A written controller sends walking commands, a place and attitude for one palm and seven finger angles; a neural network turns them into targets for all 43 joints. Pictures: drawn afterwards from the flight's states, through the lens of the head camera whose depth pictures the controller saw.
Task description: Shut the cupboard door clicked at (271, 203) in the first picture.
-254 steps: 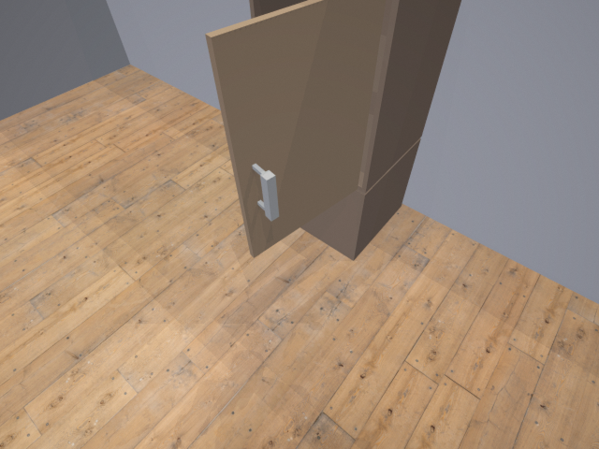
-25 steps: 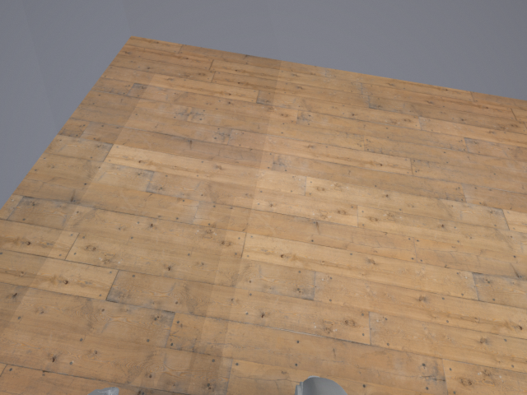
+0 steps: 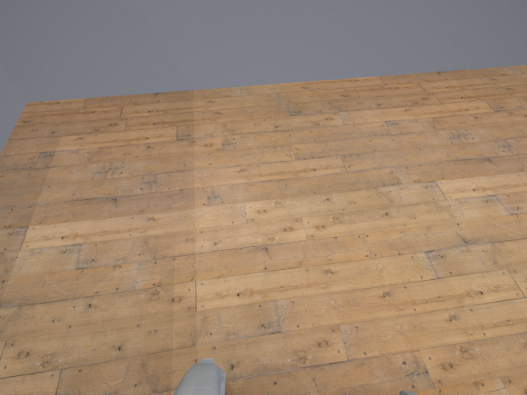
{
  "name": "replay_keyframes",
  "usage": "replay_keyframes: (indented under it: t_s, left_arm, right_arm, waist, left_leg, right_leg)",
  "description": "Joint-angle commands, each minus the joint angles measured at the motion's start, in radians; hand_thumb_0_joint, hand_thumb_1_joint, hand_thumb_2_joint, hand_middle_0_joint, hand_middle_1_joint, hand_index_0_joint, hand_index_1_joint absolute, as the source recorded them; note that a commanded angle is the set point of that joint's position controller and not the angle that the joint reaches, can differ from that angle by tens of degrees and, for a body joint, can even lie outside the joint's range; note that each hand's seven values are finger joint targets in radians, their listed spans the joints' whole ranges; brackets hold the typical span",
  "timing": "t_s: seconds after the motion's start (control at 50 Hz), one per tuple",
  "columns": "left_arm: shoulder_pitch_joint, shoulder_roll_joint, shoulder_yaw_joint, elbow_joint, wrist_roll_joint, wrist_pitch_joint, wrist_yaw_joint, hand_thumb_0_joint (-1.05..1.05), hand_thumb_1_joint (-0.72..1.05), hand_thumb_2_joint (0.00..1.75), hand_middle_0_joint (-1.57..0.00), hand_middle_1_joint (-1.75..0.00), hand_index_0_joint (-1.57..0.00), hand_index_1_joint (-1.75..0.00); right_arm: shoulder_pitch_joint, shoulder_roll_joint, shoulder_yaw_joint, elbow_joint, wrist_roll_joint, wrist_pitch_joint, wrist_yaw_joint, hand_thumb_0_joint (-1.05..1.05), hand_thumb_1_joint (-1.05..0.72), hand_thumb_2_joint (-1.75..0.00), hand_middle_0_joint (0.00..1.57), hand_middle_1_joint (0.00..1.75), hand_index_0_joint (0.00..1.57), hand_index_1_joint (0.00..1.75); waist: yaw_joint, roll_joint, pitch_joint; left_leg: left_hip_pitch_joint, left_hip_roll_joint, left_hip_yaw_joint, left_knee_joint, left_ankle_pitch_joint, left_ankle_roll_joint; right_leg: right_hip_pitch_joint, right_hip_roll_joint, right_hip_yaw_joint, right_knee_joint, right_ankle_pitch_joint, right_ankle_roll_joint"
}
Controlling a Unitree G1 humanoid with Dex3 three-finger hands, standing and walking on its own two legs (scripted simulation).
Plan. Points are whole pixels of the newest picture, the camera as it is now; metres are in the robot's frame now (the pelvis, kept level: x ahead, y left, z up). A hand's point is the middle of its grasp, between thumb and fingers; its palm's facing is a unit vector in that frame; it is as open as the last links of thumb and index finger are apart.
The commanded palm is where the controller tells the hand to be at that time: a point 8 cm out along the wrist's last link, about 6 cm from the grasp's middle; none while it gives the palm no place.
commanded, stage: walk around to get in front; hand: left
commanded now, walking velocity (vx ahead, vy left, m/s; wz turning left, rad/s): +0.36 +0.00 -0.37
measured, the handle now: out of the picture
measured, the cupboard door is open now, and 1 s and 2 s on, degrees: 80 80 80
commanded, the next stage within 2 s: walk to a spot facing it in 0.42 s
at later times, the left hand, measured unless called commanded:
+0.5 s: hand (210, 264) +0.38 +0.15 -0.15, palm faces -0.32 -0.92 -0.25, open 7.3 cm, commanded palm none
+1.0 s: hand (260, 243) +0.45 +0.04 -0.17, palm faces -0.10 -0.98 -0.19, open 7.1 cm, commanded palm none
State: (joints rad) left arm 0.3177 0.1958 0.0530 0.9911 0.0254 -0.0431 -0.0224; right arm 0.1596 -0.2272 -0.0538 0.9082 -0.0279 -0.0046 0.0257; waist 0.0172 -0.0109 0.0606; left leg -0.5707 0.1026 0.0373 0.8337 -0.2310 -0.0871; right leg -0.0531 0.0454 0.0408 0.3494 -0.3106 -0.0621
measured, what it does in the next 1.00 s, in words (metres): walks ahead: left foot, then right foot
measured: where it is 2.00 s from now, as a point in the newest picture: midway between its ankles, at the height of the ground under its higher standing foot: (321, 351)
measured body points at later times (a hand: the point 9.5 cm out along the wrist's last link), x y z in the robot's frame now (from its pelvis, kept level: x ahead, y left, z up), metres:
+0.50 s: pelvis +0.20 -0.01 -0.01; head +0.24 -0.05 +0.44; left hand +0.40 +0.19 -0.13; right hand +0.10 -0.23 -0.17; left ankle +0.17 +0.14 -0.74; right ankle +0.27 -0.15 -0.71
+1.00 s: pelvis +0.32 -0.12 -0.01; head +0.34 -0.11 +0.44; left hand +0.45 +0.10 -0.15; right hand +0.34 -0.36 -0.16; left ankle +0.37 +0.00 -0.70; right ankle +0.29 -0.15 -0.74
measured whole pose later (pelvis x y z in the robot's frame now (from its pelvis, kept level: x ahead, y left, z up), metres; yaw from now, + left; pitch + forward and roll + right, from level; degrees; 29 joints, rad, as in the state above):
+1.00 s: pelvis +0.32 -0.12 -0.01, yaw -7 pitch +0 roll +1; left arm 0.14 0.17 0.05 0.97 0.02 -0.04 0.02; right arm 0.20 -0.16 -0.04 1.00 -0.02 0.05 0.01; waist -0.02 -0.03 0.04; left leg -0.47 0.08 0.13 0.85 -0.35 -0.06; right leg -0.16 -0.03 -0.35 0.46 -0.31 -0.10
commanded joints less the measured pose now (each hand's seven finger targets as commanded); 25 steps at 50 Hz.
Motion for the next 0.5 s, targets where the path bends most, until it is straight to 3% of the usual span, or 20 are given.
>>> replay_keyframes:
  t_s: [0.0, 0.02, 0.04, 0.06, 0.08, 0.1, 0.12, 0.14, 0.16, 0.18, 0.2, 0.26, 0.3, 0.34, 0.42, 0.46, 0.48]
  left_arm:
    - [0.030, 0.198, 0.050, -0.035, 0.001, -0.022, 0.019, 0.00, 0.90, 0.90, -0.20, -0.30, -0.20, -0.30]
    - [0.019, 0.199, 0.049, -0.036, -0.002, -0.021, 0.019, 0.00, 0.90, 0.90, -0.20, -0.30, -0.20, -0.30]
    - [-0.010, 0.201, 0.051, -0.038, -0.006, -0.021, 0.018, 0.00, 0.90, 0.90, -0.20, -0.30, -0.20, -0.30]
    - [-0.031, 0.190, 0.052, -0.043, -0.011, -0.021, 0.018, 0.00, 0.90, 0.90, -0.20, -0.30, -0.20, -0.30]
    - [-0.014, 0.148, 0.047, -0.053, -0.019, -0.020, 0.013, 0.00, 0.90, 0.90, -0.20, -0.30, -0.20, -0.30]
    - [0.039, 0.084, 0.031, -0.061, -0.027, -0.019, 0.003, 0.00, 0.90, 0.90, -0.20, -0.30, -0.20, -0.30]
    - [-0.021, 0.113, 0.032, -0.085, -0.019, -0.016, 0.006, 0.00, 0.90, 0.90, -0.20, -0.30, -0.20, -0.30]
    - [-0.051, 0.108, 0.039, -0.096, -0.008, -0.017, -0.002, 0.00, 0.90, 0.90, -0.20, -0.30, -0.20, -0.30]
    - [-0.079, 0.099, 0.042, -0.086, 0.002, -0.014, -0.008, 0.00, 0.90, 0.90, -0.20, -0.30, -0.20, -0.30]
    - [-0.074, 0.091, 0.046, -0.073, 0.010, 0.000, -0.015, 0.00, 0.90, 0.90, -0.20, -0.30, -0.20, -0.30]
    - [-0.044, 0.085, 0.045, -0.065, 0.013, 0.013, -0.024, 0.00, 0.90, 0.90, -0.20, -0.30, -0.20, -0.30]
    - [-0.052, 0.048, 0.039, -0.073, 0.011, 0.035, -0.032, 0.00, 0.90, 0.90, -0.20, -0.30, -0.20, -0.30]
    - [-0.101, 0.034, 0.032, -0.092, 0.010, 0.040, -0.036, 0.00, 0.90, 0.90, -0.20, -0.30, -0.20, -0.30]
    - [-0.162, 0.023, 0.027, -0.115, 0.009, 0.045, -0.041, 0.00, 0.90, 0.90, -0.20, -0.30, -0.20, -0.30]
    - [-0.257, 0.030, 0.025, -0.146, 0.007, 0.042, -0.043, 0.00, 0.90, 0.90, -0.20, -0.30, -0.20, -0.30]
    - [-0.269, 0.043, 0.027, -0.153, 0.007, 0.038, -0.042, 0.00, 0.90, 0.90, -0.20, -0.30, -0.20, -0.30]
    - [-0.247, 0.050, 0.029, -0.148, 0.006, 0.035, -0.040, 0.00, 0.90, 0.90, -0.20, -0.30, -0.20, -0.30]
  right_arm:
    - [-0.117, -0.068, -0.012, -0.119, 0.012, -0.050, -0.008, 0.00, -0.90, -0.90, 0.20, 0.30, 0.20, 0.30]
    - [-0.095, -0.073, -0.013, -0.110, 0.011, -0.053, -0.011, 0.00, -0.90, -0.90, 0.20, 0.30, 0.20, 0.30]
    - [-0.025, -0.085, -0.016, -0.087, 0.009, -0.058, -0.018, 0.00, -0.90, -0.90, 0.20, 0.30, 0.20, 0.30]
    - [0.100, -0.115, -0.024, -0.042, 0.005, -0.063, -0.029, 0.00, -0.90, -0.90, 0.20, 0.30, 0.20, 0.30]
    - [0.255, -0.199, -0.045, 0.004, -0.007, -0.069, -0.042, 0.00, -0.90, -0.90, 0.20, 0.30, 0.20, 0.30]
    - [0.380, -0.313, -0.069, 0.025, -0.020, -0.071, -0.046, 0.00, -0.90, -0.90, 0.20, 0.30, 0.20, 0.30]
    - [0.367, -0.282, -0.053, 0.014, -0.014, -0.056, -0.052, 0.00, -0.90, -0.90, 0.20, 0.30, 0.20, 0.30]
    - [0.271, -0.242, -0.043, -0.014, -0.012, -0.054, -0.047, 0.00, -0.90, -0.90, 0.20, 0.30, 0.20, 0.30]
    - [0.201, -0.188, -0.030, -0.028, -0.010, -0.060, -0.046, 0.00, -0.90, -0.90, 0.20, 0.30, 0.20, 0.30]
    - [0.149, -0.143, -0.016, -0.036, -0.010, -0.064, -0.047, 0.00, -0.90, -0.90, 0.20, 0.30, 0.20, 0.30]
    - [0.118, -0.113, -0.005, -0.035, -0.006, -0.071, -0.050, 0.00, -0.90, -0.90, 0.20, 0.30, 0.20, 0.30]
    - [0.156, -0.110, -0.005, -0.011, -0.001, -0.084, -0.053, 0.00, -0.90, -0.90, 0.20, 0.30, 0.20, 0.30]
    - [0.180, -0.115, -0.012, 0.002, 0.000, -0.081, -0.050, 0.00, -0.90, -0.90, 0.20, 0.30, 0.20, 0.30]
    - [0.194, -0.119, -0.017, 0.015, -0.002, -0.074, -0.042, 0.00, -0.90, -0.90, 0.20, 0.30, 0.20, 0.30]
    - [0.225, -0.128, -0.023, 0.033, -0.007, -0.061, -0.033, 0.00, -0.90, -0.90, 0.20, 0.30, 0.20, 0.30]
    - [0.236, -0.138, -0.024, 0.042, -0.011, -0.055, -0.033, 0.00, -0.90, -0.90, 0.20, 0.30, 0.20, 0.30]
    - [0.228, -0.146, -0.025, 0.040, -0.011, -0.053, -0.033, 0.00, -0.90, -0.90, 0.20, 0.30, 0.20, 0.30]
  waist:
    - [0.023, -0.120, -0.026]
    - [0.005, -0.114, -0.016]
    - [-0.038, -0.106, -0.022]
    - [-0.096, -0.066, -0.065]
    - [-0.152, 0.079, -0.172]
    - [-0.169, 0.375, -0.283]
    - [-0.160, 0.260, -0.242]
    - [-0.114, 0.144, -0.111]
    - [-0.088, 0.143, -0.051]
    - [-0.052, 0.193, -0.001]
    - [-0.023, 0.225, 0.004]
    - [-0.012, 0.161, -0.061]
    - [-0.023, 0.143, -0.060]
    - [-0.029, 0.142, -0.029]
    - [-0.053, 0.124, 0.021]
    - [-0.053, 0.111, 0.016]
    - [-0.035, 0.106, -0.002]
  left_leg:
    - [0.008, -0.038, 0.026, -0.163, -0.037, 0.022]
    - [0.084, -0.056, 0.041, -0.209, -0.023, 0.030]
    - [0.205, -0.079, 0.062, -0.270, 0.011, 0.039]
    - [0.417, -0.086, 0.065, -0.342, 0.067, 0.053]
    - [0.673, 0.061, -0.111, -0.375, 0.002, 0.103]
    - [0.831, 0.378, -0.506, -0.472, -0.064, 0.210]
    - [0.719, 0.436, -0.608, -0.583, -0.173, 0.261]
    - [0.580, 0.411, -0.536, -0.608, -0.228, 0.273]
    - [0.440, 0.355, -0.428, -0.626, -0.260, 0.233]
    - [0.355, 0.317, -0.338, -0.652, -0.256, 0.194]
    - [0.346, 0.283, -0.218, -0.645, -0.182, 0.164]
    - [0.416, 0.256, -0.041, -0.626, 0.072, 0.178]
    - [0.453, 0.246, 0.034, -0.621, 0.122, 0.181]
    - [0.429, 0.243, 0.096, -0.636, 0.079, 0.182]
    - [0.410, 0.257, 0.151, -0.621, 0.068, 0.178]
    - [0.424, 0.265, 0.171, -0.569, 0.113, 0.166]
    - [0.430, 0.266, 0.183, -0.523, 0.162, 0.159]
  right_leg:
    - [0.075, -0.264, 0.217, -0.035, 0.412, -0.129]
    - [0.030, -0.256, 0.207, -0.013, 0.443, -0.119]
    - [-0.028, -0.230, 0.181, 0.043, 0.497, -0.103]
    - [-0.131, -0.183, 0.143, 0.174, 0.526, -0.070]
    - [-0.297, -0.105, 0.093, 0.403, 0.365, -0.026]
    - [-0.501, 0.027, -0.037, 0.783, -0.228, 0.023]
    - [-0.555, -0.013, 0.045, 0.948, -0.255, 0.012]
    - [-0.607, -0.075, 0.029, 1.002, -0.189, 0.013]
    - [-0.605, -0.097, 0.011, 1.025, -0.122, 0.019]
    - [-0.591, -0.125, 0.011, 1.018, -0.050, 0.029]
    - [-0.574, -0.144, 0.000, 0.988, -0.001, 0.040]
    - [-0.582, -0.157, -0.033, 0.867, 0.043, 0.063]
    - [-0.589, -0.163, -0.062, 0.756, 0.071, 0.071]
    - [-0.571, -0.168, -0.089, 0.621, 0.103, 0.073]
    - [-0.498, -0.141, -0.149, 0.423, 0.123, 0.065]
    - [-0.434, -0.121, -0.169, 0.366, 0.105, 0.052]
    - [-0.380, -0.108, -0.180, 0.337, 0.091, 0.042]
